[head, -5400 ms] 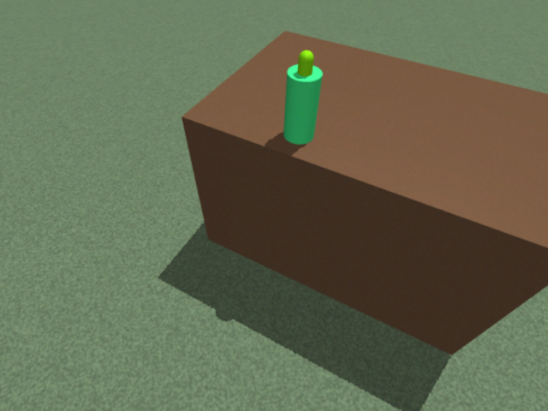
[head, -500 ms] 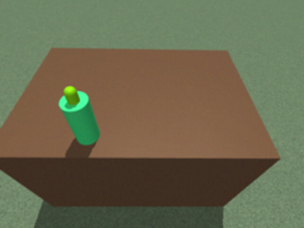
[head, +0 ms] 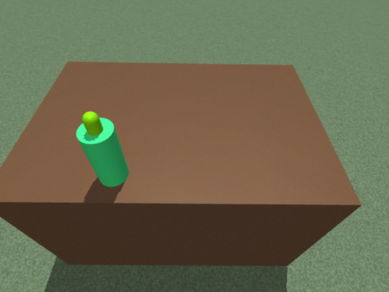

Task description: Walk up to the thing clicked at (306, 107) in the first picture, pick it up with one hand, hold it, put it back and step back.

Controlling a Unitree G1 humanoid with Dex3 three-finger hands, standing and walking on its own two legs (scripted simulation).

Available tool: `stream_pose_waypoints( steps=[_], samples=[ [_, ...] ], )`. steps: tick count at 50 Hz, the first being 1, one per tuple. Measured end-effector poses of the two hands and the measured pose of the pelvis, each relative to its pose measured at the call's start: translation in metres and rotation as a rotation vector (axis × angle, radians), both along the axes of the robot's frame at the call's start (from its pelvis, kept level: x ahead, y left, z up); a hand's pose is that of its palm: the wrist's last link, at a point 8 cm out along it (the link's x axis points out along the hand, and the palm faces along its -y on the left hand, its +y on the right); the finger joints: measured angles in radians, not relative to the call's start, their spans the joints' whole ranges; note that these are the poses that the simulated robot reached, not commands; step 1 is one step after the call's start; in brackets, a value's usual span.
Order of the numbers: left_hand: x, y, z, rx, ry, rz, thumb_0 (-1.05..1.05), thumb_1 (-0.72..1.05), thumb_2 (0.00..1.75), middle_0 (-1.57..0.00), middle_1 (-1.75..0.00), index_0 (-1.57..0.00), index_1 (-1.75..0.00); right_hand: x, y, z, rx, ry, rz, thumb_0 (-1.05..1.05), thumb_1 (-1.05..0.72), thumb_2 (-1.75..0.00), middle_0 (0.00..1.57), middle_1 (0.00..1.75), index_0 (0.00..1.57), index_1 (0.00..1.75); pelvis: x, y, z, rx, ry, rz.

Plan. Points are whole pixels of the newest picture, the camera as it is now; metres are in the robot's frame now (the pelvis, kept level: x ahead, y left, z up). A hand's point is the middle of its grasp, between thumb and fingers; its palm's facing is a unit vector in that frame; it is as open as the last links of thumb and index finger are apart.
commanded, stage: stand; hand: left
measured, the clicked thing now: (103, 148) +0.45 +0.25 -0.01
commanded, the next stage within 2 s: rise first in 0.84 s
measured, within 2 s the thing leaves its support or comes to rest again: neither
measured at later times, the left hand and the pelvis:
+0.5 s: hand out of the picture +0.07 +0.25 -0.16, palm faces -0.01 -0.94 -0.34, open 7.3 cm; pelvis +0.00 +0.00 +0.00, yaw +0 degrees
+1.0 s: hand out of the picture +0.07 +0.25 -0.16, palm faces +0.02 -0.94 -0.33, open 7.6 cm; pelvis -0.01 +0.00 +0.00, yaw +0 degrees
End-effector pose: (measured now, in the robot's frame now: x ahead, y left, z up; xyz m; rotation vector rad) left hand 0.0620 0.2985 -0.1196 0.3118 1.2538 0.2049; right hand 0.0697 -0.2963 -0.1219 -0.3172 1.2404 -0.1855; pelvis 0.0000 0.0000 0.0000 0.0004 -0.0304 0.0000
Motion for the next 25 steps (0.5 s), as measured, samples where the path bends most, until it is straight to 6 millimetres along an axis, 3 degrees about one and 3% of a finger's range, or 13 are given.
stream_pose_waypoints(
  steps=[25],
  samples=[
    [0.0053,0.0005,0.0008,-0.001,-0.016,-0.002,0.01,0.91,0.9,-0.2,-0.3,-0.21,-0.3,0.0029,0.0012,0.0011,-0.003,-0.011,0.002,0.01,-0.91,-0.9,0.21,0.3,0.2,0.3,0.0021,0.0011,0.0001,0.0,-0.004,0.001]
  ],
)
